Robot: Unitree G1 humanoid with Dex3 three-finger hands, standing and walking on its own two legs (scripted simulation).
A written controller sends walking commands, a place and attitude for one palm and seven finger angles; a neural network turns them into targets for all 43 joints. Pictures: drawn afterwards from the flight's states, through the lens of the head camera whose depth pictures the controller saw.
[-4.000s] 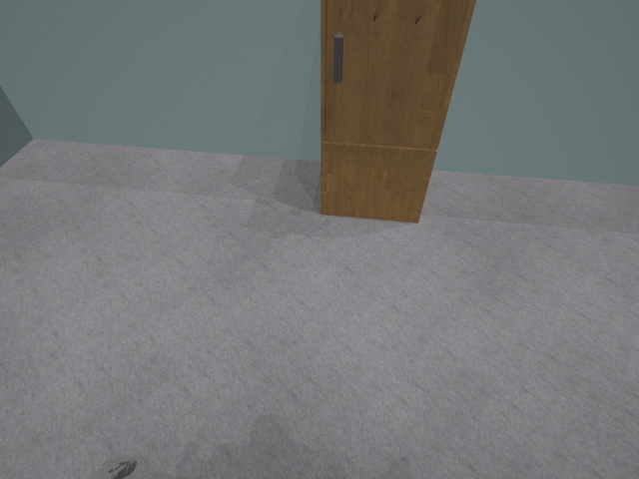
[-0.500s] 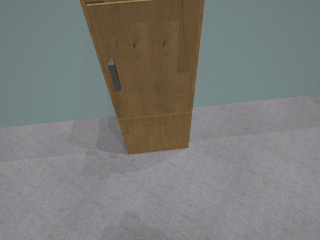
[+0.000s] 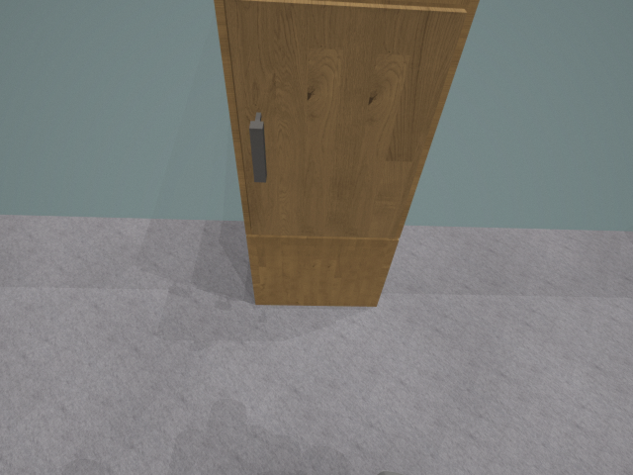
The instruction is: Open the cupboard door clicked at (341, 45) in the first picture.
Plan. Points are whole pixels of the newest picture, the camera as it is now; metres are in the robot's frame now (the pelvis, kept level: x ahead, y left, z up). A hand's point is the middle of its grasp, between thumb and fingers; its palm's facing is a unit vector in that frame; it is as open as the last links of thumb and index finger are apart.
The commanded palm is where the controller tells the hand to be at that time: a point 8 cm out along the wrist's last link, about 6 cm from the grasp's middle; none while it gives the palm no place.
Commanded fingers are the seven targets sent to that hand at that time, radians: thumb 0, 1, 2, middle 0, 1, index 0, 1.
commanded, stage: take the last steps up to it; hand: left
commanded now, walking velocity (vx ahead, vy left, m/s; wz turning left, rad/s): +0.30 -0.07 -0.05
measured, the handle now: (259, 147) +0.73 +0.17 -0.03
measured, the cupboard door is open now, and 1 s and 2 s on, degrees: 0 0 0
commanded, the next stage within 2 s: come to a stop and stand still in 0.42 s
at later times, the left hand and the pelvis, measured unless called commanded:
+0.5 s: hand (239, 468) +0.16 +0.12 -0.18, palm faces +0.04 -0.99 -0.14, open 7.3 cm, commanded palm none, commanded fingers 0.00 0.90 0.90 -0.20 -0.30 -0.20 -0.30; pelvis +0.17 -0.04 +0.00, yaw -1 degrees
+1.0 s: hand (244, 384) +0.28 +0.13 -0.17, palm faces +0.01 -0.96 -0.29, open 7.3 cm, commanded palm none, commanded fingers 0.00 0.90 0.90 -0.20 -0.30 -0.20 -0.30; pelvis +0.21 -0.08 -0.02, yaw -3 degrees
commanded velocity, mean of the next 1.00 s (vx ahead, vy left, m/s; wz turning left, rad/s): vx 0.01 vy -0.02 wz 0.00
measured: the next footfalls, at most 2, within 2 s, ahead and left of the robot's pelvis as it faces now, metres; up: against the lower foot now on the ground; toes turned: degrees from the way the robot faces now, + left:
right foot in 0.16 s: +0.17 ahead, -0.15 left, +0.00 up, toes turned -9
left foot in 0.56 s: +0.30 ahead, +0.08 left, +0.00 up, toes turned +8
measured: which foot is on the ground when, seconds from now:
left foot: down 0.00-0.18, up 0.20-0.54, down 0.56-1.00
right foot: up 0.00-0.14, down 0.16-0.58, up 0.60-0.98, down 1.00-1.00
